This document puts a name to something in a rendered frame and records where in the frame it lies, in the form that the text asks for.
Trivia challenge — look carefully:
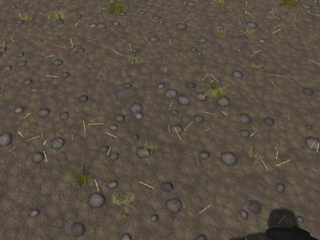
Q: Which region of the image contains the right robot hand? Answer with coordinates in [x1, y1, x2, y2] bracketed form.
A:
[266, 226, 318, 240]

